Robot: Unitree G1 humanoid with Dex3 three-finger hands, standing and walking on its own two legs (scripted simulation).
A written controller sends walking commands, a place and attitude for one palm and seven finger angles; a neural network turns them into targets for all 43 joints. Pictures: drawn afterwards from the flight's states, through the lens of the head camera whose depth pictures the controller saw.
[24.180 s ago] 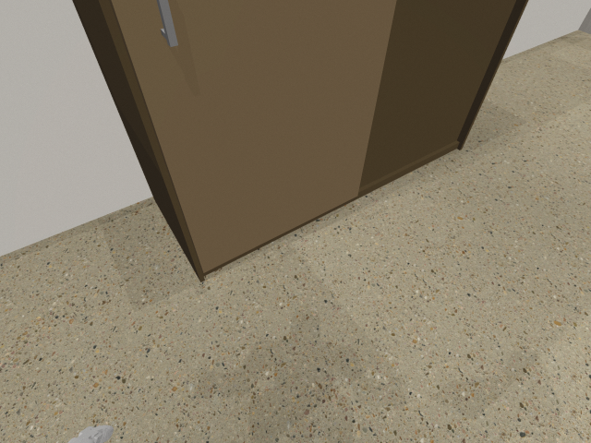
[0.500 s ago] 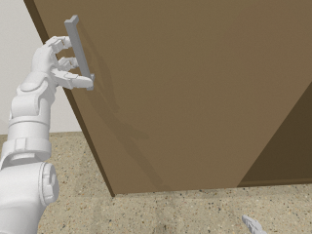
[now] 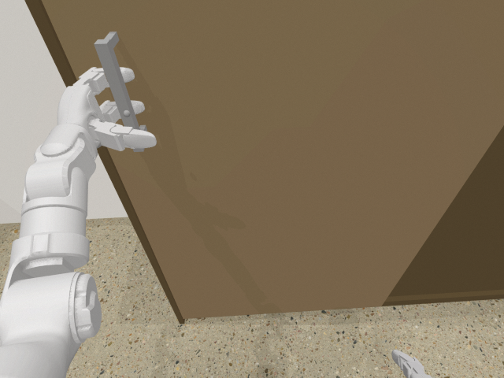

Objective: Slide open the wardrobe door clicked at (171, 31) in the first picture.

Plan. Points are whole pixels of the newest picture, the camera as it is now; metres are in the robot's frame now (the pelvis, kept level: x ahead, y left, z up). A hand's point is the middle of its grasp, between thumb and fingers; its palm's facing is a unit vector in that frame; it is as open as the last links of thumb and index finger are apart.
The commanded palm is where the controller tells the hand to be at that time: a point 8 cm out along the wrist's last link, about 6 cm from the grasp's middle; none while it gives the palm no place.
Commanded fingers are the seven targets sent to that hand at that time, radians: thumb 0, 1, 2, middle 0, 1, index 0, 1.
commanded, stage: slide the fingers in behind the handle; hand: left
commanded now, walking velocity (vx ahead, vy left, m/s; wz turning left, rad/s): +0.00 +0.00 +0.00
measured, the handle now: (126, 96) +0.47 +0.22 +0.24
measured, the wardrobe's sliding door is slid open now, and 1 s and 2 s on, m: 0.00 0.00 0.00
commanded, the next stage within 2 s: grip the handle and tug to test in 0.68 s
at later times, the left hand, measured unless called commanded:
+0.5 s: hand (124, 117) +0.41 +0.20 +0.24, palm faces +0.12 -0.99 +0.01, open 14.0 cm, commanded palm +0.38 +0.25 +0.24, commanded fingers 0.00 -0.50 0.30 -0.30 -1.20 -0.30 -1.20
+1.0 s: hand (126, 118) +0.41 +0.20 +0.24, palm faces +0.13 -0.99 +0.01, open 13.4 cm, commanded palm +0.38 +0.24 +0.24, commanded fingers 0.00 0.06 0.54 -0.36 -1.28 -0.36 -1.28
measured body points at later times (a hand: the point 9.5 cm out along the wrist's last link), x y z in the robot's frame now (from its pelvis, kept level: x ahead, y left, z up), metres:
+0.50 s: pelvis +0.00 +0.00 +0.00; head -0.02 -0.02 +0.45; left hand +0.40 +0.25 +0.24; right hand +0.15 -0.25 -0.10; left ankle +0.02 +0.14 -0.74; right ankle -0.06 -0.11 -0.74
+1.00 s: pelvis +0.00 +0.01 +0.00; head -0.02 -0.01 +0.45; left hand +0.40 +0.25 +0.24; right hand +0.14 -0.24 -0.10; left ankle +0.02 +0.14 -0.74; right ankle -0.06 -0.11 -0.74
